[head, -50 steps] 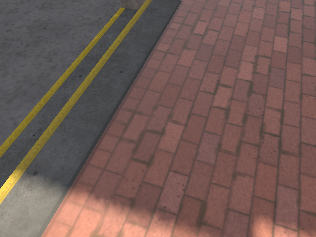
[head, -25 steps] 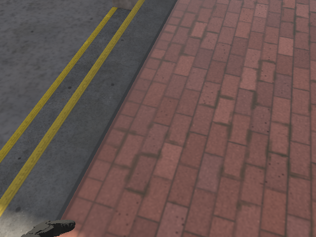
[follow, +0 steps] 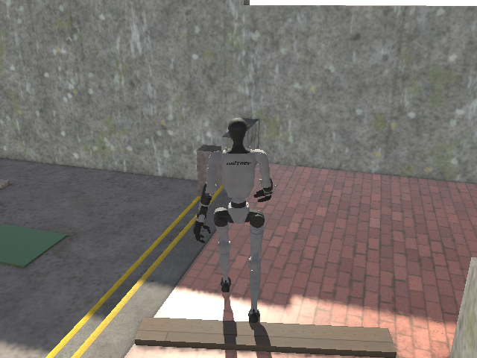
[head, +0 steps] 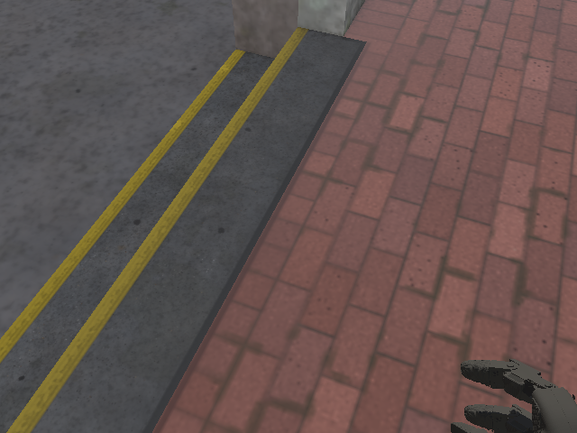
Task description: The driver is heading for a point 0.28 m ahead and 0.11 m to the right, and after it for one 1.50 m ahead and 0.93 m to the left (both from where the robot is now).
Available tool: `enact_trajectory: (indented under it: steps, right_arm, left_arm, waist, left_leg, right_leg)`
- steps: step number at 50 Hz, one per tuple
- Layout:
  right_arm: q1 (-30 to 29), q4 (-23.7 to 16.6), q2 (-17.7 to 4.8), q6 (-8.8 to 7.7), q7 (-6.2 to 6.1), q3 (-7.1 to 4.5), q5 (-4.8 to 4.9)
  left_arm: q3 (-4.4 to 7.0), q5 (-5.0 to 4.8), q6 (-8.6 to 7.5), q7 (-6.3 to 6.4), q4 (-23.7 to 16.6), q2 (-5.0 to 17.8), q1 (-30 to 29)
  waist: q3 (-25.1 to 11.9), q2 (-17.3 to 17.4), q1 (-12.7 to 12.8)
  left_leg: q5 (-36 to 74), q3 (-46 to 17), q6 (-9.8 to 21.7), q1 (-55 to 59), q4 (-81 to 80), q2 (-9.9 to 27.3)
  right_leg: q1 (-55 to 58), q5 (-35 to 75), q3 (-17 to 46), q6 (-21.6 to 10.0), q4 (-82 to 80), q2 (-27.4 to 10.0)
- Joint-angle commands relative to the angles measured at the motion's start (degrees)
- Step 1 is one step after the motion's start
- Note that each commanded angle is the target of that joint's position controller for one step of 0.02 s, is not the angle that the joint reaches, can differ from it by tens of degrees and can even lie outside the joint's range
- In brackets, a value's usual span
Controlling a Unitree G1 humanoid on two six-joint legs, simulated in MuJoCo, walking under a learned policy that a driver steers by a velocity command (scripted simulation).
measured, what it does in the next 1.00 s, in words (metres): walks ahead, turning left: right foot, then left foot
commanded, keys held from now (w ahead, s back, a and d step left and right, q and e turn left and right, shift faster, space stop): w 0.02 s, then w+e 0.08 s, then w+q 0.90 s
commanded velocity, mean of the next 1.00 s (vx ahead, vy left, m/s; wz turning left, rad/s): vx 0.50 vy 0.00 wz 0.35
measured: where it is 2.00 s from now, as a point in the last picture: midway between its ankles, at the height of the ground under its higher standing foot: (226, 275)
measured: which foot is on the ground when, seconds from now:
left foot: down 0.00-0.44, up 0.46-0.98, down 1.00-1.00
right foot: down 0.00-0.00, up 0.02-0.44, down 0.46-0.98, up 1.00-1.00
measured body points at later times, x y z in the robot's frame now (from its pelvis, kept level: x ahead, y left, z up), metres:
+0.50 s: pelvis +0.26 -0.05 -0.01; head +0.28 -0.07 +0.44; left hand +0.45 +0.21 -0.08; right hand +0.29 -0.33 -0.15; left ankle +0.16 +0.09 -0.70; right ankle +0.35 -0.16 -0.74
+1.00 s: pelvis +0.49 +0.02 -0.02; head +0.52 +0.04 +0.43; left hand +0.36 +0.28 -0.15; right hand +0.79 -0.10 -0.10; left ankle +0.56 +0.15 -0.74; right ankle +0.36 -0.16 -0.72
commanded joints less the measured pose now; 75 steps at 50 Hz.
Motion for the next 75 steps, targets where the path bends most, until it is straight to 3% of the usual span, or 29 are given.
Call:
enact_trajectory:
  steps: [1, 2, 3, 5, 7, 9, 12, 18, 22, 23, 24, 25, 26, 29, 36, 44, 48, 49, 50, 51, 52, 53, 56, 59, 65, 70, 73, 74, 75]
  right_arm:
    - [25.61, 5.16, -12.52, 0.43, -1.30, -3.37, -2.55]
    - [28.11, 6.14, -11.91, 0.74, -0.96, -4.02, -0.69]
    - [24.93, 5.51, -10.70, 1.21, -1.39, -4.13, 0.13]
    - [14.46, 4.28, -7.74, 1.17, -1.73, -2.62, -0.09]
    - [11.80, 5.20, -7.37, 0.74, -1.27, -2.32, -0.92]
    - [11.83, 6.21, -8.02, 0.73, -1.41, -2.32, -0.43]
    - [14.66, 7.21, -10.91, 1.29, -2.85, -3.31, 0.26]
    - [21.22, 10.01, -12.28, 2.45, -3.38, -3.98, 1.89]
    - [20.63, 9.60, -9.40, 3.34, -3.84, -3.18, 1.28]
    - [20.97, 8.36, -4.92, 3.30, -3.70, -1.81, 0.34]
    - [25.33, 5.87, -2.76, 2.28, -3.73, -1.24, 1.57]
    - [24.41, 6.67, -8.74, 2.10, -3.82, -2.55, 2.46]
    - [21.34, 6.16, -10.95, 2.44, -3.85, -3.33, 2.60]
    - [20.63, 5.98, -8.45, 4.15, -3.99, -3.82, 1.63]
    - [14.23, 1.85, -5.51, 5.29, -2.86, -3.38, 1.48]
    - [0.96, -4.61, -4.43, 5.43, 0.07, -2.17, 1.40]
    - [8.38, -4.71, -8.47, 5.84, 0.59, -4.33, 1.50]
    - [17.44, -2.29, -11.49, 5.87, 0.13, -6.11, 1.55]
    - [26.52, 0.06, -16.69, 6.44, -1.28, -8.26, 1.54]
    - [23.82, -0.64, -22.35, 5.97, -1.72, -8.61, 1.80]
    - [26.76, -2.00, -18.01, 5.38, -1.56, -7.25, 0.88]
    - [24.98, -1.22, -14.47, 4.63, -1.30, -6.22, 0.46]
    - [14.24, -3.82, -9.02, 4.11, -1.53, -4.38, 0.39]
    - [14.79, -3.94, -10.78, 3.72, -2.31, -4.81, 0.34]
    - [20.67, -2.50, -11.93, 4.62, -4.05, -5.27, 1.06]
    - [24.15, -1.61, -11.73, 5.53, -4.40, -5.25, 1.56]
    - [23.19, -2.47, -11.12, 6.34, -4.75, -4.96, 1.31]
    - [22.58, -3.33, -8.44, 6.19, -4.57, -3.98, 1.14]
    - [28.10, -4.60, -4.71, 6.01, -4.64, -3.01, 1.38]
  left_arm:
    - [-1.02, 1.23, -0.66, -1.00, -4.74, -1.02, 1.67]
    - [-1.17, -2.22, -1.08, -1.19, -2.92, 2.17, 6.94]
    - [-0.30, -4.22, -1.51, -0.82, -4.70, 5.68, 1.14]
    - [1.05, -3.07, -0.87, 0.42, -7.54, 9.07, -8.59]
    - [1.04, -0.62, 0.53, 0.17, -7.72, 6.76, -7.92]
    - [0.42, -0.36, 0.92, 0.01, -8.68, 4.32, -10.18]
    - [-0.46, 0.70, 0.19, -0.18, -10.82, 3.46, -18.11]
    - [-0.55, -0.55, -0.80, -0.96, -13.30, 6.39, -28.85]
    - [1.51, -0.46, -1.58, -0.72, -10.65, 10.92, -18.35]
    - [2.66, 0.31, -1.70, -0.34, -9.28, 14.94, -9.26]
    - [3.59, 0.82, -0.90, -0.62, -8.50, 19.32, -6.25]
    - [2.48, 0.60, -1.14, -0.90, -9.29, 14.29, -8.14]
    - [1.51, 0.09, -1.47, -1.06, -10.03, 10.95, -11.47]
    - [0.27, 0.62, -1.71, -1.41, -10.48, 6.78, -19.57]
    - [1.53, 1.10, -1.81, -0.06, -7.50, 9.30, -15.21]
    - [2.46, -0.45, 0.19, 0.45, -5.59, 11.99, -9.80]
    - [3.41, -1.14, 1.80, 0.96, -6.20, 15.25, -11.05]
    - [3.31, -1.36, 2.11, 1.15, -6.50, 15.30, -11.94]
    - [2.64, -0.12, 1.67, 1.25, -7.69, 13.59, -11.34]
    - [-0.10, 1.65, -0.23, 0.26, -11.15, 4.52, -6.95]
    - [0.50, -0.77, -2.94, -0.56, -12.20, 8.85, -13.10]
    - [1.17, -2.61, -4.00, -0.93, -13.81, 10.84, -17.88]
    - [1.99, -0.15, -3.40, -0.25, -12.42, 11.01, -15.93]
    - [1.87, 0.67, -1.44, -0.10, -13.55, 9.10, -16.34]
    - [0.38, 0.57, -1.66, -0.79, -17.95, 6.04, -29.06]
    - [0.88, -0.25, -2.54, -2.21, -19.78, 8.71, -32.08]
    - [2.05, -0.27, -3.36, -2.05, -18.11, 10.77, -24.50]
    - [2.82, 0.77, -3.67, -1.80, -17.13, 12.99, -17.51]
    - [4.00, 1.99, -3.37, -1.34, -16.01, 17.51, -8.64]
  waist:
    - [-19.66, 14.72, -9.67]
    - [-27.18, 10.43, -11.60]
    - [-22.09, 5.61, -11.32]
    - [-10.02, -2.78, -7.78]
    - [-6.56, -1.40, -3.86]
    - [-3.65, 0.48, -3.03]
    - [-2.81, 0.28, -4.95]
    - [-2.32, 1.96, -7.97]
    - [-6.16, 2.60, -1.36]
    - [-13.06, -6.27, 1.87]
    - [-17.02, -22.46, -0.41]
    - [-13.35, -15.47, 0.18]
    - [-7.94, -11.43, -0.42]
    - [-2.64, -9.79, -4.91]
    - [-1.66, -5.53, -4.14]
    - [2.88, -4.75, -0.51]
    - [-3.51, -8.24, -6.79]
    - [-8.14, -7.02, -11.75]
    - [-13.28, -0.80, -15.12]
    - [-17.40, 12.65, -7.29]
    - [-23.26, 6.62, -11.91]
    - [-15.58, 3.94, -12.00]
    - [-6.78, 0.21, -4.67]
    - [-5.15, -0.30, -3.36]
    - [-2.33, 2.57, -7.89]
    - [-2.40, 3.56, -8.73]
    - [-4.86, 6.27, -4.34]
    - [-10.71, 4.19, -0.90]
    - [-20.12, -7.34, -0.66]
  left_leg:
    - [32.24, -21.21, 13.14, 52.62, 13.72, 18.50]
    - [13.56, -31.43, 18.48, 56.73, 9.69, 23.10]
    - [-5.61, -30.90, 16.44, 49.62, 2.87, 22.01]
    - [-10.78, -26.54, 13.36, 28.17, -5.31, 20.60]
    - [-12.27, -23.42, 12.18, 15.04, -9.44, 16.87]
    - [-12.39, -18.64, 11.32, 8.94, -12.41, 14.09]
    - [-10.52, -12.27, 9.63, 7.26, -13.37, 10.44]
    - [-16.90, -13.17, 6.49, 10.68, -9.04, 10.20]
    - [-22.58, -14.26, 1.91, 6.44, 4.44, 6.71]
    - [-31.00, -8.44, -0.95, -1.56, 23.38, 1.19]
    - [-44.08, -3.47, -2.59, -18.25, 39.11, -3.52]
    - [-41.51, -8.28, -2.56, -23.16, 47.70, 0.09]
    - [-36.09, -8.50, -2.05, -24.73, 49.70, 1.92]
    - [-25.15, -7.70, -3.20, -18.34, 45.33, 6.71]
    - [-11.53, -6.78, -4.98, -20.09, 33.19, 6.94]
    - [-10.84, 0.79, -2.43, -18.37, 17.30, 5.54]
    - [-21.11, 6.98, 2.18, -1.75, 15.07, -1.66]
    - [-16.89, 7.04, 4.43, 11.71, 10.61, -4.03]
    - [-16.32, -4.66, 7.69, 29.97, 8.90, 2.31]
    - [-22.83, -36.84, 17.77, 46.62, 3.84, 16.85]
    - [-26.05, -46.92, 19.12, 48.32, -3.42, 19.88]
    - [-20.81, -37.79, 16.08, 43.33, -3.77, 18.00]
    - [-9.34, -22.08, 11.53, 20.27, -6.17, 10.88]
    - [-3.90, -18.59, 12.09, 12.42, -8.57, 9.20]
    - [-8.87, -14.83, 7.81, 9.36, -7.16, 4.75]
    - [-13.70, -22.14, 6.73, 14.88, -0.87, 7.57]
    - [-10.70, -24.78, 4.89, 16.09, 6.79, 5.77]
    - [-11.43, -21.73, 2.78, 12.02, 17.87, 2.77]
    - [-25.87, -13.89, -1.72, -3.93, 38.48, -4.42]
  right_leg:
    - [-39.02, -18.37, 7.63, 0.97, 47.47, 0.89]
    - [-46.43, -20.51, 15.36, 0.90, 56.16, 0.88]
    - [-50.58, -14.52, 14.48, 0.43, 55.52, -2.72]
    - [-48.17, -5.92, 10.90, 1.76, 51.44, -7.15]
    - [-41.62, -3.98, 10.92, 2.34, 45.40, -10.51]
    - [-40.36, -3.52, 9.34, 2.68, 37.22, -11.42]
    - [-38.56, 6.65, 7.23, 3.29, 21.91, -10.32]
    - [-32.69, 16.30, 6.73, 4.34, 5.34, -5.48]
    - [-14.89, 9.47, 7.49, 1.10, 0.30, -6.73]
    - [-1.86, 5.73, 17.86, -2.26, -1.28, -17.24]
    - [8.49, -7.27, 40.66, -9.63, -8.88, -28.48]
    - [4.50, -17.47, 43.85, -9.82, -11.65, -27.08]
    - [-1.10, -15.35, 35.68, -7.42, -12.02, -24.99]
    - [-13.37, 1.62, 18.87, -4.69, -15.72, -18.78]
    - [-11.48, 19.59, 4.04, -6.24, -18.56, -18.03]
    - [-3.51, 25.12, -5.26, -4.41, -16.02, -19.93]
    - [-2.32, 58.20, -9.19, -2.17, 1.30, -19.65]
    - [-7.06, 57.70, -10.53, -0.45, 13.14, -17.74]
    - [-22.20, 38.70, -10.40, 2.41, 30.78, -15.33]
    - [-47.75, -15.60, -4.41, 5.51, 49.70, -3.28]
    - [-53.44, -17.10, 8.10, 4.26, 55.47, -2.65]
    - [-57.76, -11.51, 8.28, 2.72, 54.43, -5.28]
    - [-46.84, -1.66, 8.84, 2.84, 41.77, -10.60]
    - [-43.69, 1.96, 7.32, 5.29, 34.91, -9.89]
    - [-40.77, 21.41, 6.48, 6.10, 10.11, -5.15]
    - [-37.07, 18.33, 8.18, 4.24, 2.72, -3.06]
    - [-26.18, 12.60, 6.64, 1.73, -1.37, -1.94]
    - [-13.70, 12.97, 11.07, -1.23, 0.16, -7.55]
    - [7.05, 7.16, 29.73, -8.45, -0.32, -21.00]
